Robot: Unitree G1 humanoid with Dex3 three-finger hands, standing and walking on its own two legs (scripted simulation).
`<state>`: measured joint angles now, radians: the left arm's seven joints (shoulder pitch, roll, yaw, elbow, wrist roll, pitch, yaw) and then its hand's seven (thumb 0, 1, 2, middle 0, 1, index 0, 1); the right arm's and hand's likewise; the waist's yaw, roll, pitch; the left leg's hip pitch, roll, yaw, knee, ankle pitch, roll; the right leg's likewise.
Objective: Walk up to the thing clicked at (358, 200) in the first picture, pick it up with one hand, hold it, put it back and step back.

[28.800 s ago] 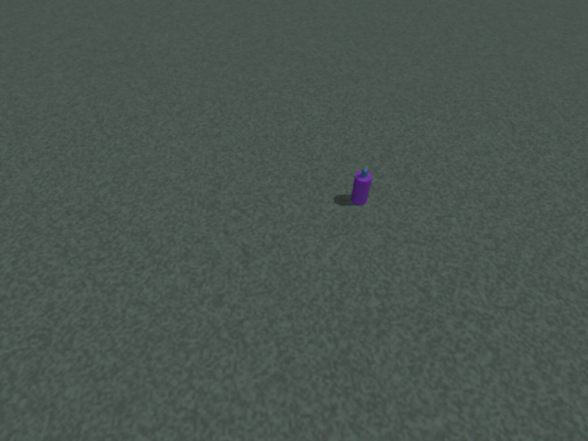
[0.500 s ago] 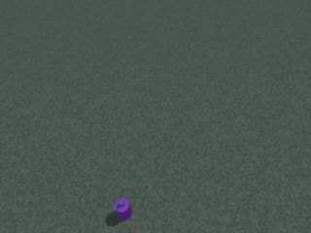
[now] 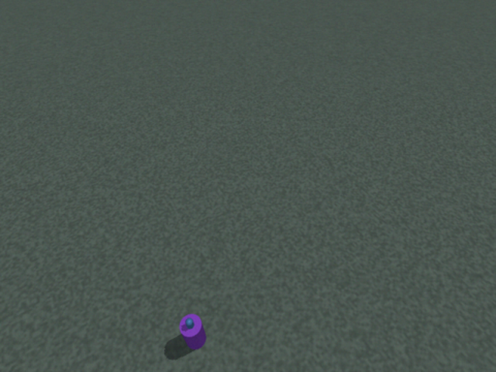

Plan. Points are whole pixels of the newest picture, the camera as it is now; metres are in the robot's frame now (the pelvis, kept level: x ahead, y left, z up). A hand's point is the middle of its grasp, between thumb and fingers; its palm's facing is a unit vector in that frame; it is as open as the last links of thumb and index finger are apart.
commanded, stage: stand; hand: left
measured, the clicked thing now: (192, 330) +0.40 +0.22 -0.68
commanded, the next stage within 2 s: step back in 1.04 s
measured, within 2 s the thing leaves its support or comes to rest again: neither
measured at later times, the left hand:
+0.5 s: hand out of the picture +0.09 +0.24 -0.16, palm faces -0.02 -0.94 -0.34, open 7.4 cm
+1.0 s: hand out of the picture +0.09 +0.25 -0.16, palm faces -0.03 -0.94 -0.33, open 7.4 cm
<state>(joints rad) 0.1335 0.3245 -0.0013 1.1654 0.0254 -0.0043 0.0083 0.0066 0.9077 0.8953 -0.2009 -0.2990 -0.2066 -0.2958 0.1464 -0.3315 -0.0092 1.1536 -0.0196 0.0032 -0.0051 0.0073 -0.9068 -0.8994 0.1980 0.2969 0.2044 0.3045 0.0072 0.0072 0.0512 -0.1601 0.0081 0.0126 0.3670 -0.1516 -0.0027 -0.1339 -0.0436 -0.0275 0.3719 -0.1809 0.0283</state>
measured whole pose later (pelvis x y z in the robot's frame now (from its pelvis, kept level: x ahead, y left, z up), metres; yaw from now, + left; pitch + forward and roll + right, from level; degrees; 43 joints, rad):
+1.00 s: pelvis +0.02 +0.00 +0.00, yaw -1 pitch -2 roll +0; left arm 0.11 0.33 0.01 1.16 0.01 0.00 0.00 0.01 0.91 0.90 -0.20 -0.30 -0.21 -0.30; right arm 0.12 -0.34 0.00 1.16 -0.01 -0.01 0.00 0.01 -0.91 -0.90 0.20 0.30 0.20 0.30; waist 0.00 0.00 0.05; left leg -0.12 0.01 0.03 0.32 -0.16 -0.01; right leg -0.10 -0.04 -0.01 0.33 -0.19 0.03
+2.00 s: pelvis -0.15 +0.01 -0.02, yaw -4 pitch -2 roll +1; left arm 0.15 0.34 0.06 0.83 0.02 0.03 0.01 0.01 0.91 0.89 -0.20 -0.30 -0.21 -0.30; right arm 0.11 -0.39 -0.04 0.87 0.01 0.06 -0.03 0.01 -0.91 -0.90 0.20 0.30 0.21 0.30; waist 0.01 0.03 0.19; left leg -0.46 -0.10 -0.12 1.12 -0.53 0.01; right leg -0.28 0.03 0.06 0.65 -0.32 -0.03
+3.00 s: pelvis -0.46 +0.01 -0.03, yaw -1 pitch -3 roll +1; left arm 0.09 0.39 0.06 0.78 0.02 0.07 0.03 0.01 0.91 0.89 -0.20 -0.30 -0.21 -0.30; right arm 0.19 -0.37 -0.04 0.87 -0.03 0.04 0.00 0.01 -0.91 -0.90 0.20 0.30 0.21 0.30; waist 0.00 -0.03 0.20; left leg -0.30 -0.05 -0.02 0.69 -0.34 0.04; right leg -0.46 0.01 0.06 0.93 -0.50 -0.01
